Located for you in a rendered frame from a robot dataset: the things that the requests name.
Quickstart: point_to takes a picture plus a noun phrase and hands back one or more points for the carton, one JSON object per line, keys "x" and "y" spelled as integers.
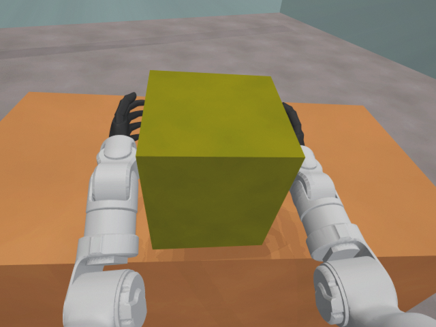
{"x": 216, "y": 157}

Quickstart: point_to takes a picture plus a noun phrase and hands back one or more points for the right robot upper arm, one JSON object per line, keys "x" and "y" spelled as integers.
{"x": 357, "y": 292}

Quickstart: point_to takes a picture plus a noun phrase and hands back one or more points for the left robot upper arm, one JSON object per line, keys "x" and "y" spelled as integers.
{"x": 112, "y": 298}

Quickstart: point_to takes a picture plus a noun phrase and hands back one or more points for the right robot hand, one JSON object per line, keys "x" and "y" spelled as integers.
{"x": 294, "y": 120}

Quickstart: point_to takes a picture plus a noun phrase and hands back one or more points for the robot left forearm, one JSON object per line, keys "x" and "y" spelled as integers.
{"x": 112, "y": 203}

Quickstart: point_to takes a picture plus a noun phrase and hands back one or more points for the left robot hand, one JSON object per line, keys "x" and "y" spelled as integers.
{"x": 122, "y": 117}

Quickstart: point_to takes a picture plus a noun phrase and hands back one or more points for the pedestal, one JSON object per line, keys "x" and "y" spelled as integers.
{"x": 48, "y": 148}

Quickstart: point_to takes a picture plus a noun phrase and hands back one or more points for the robot right forearm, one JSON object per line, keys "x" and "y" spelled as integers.
{"x": 330, "y": 233}

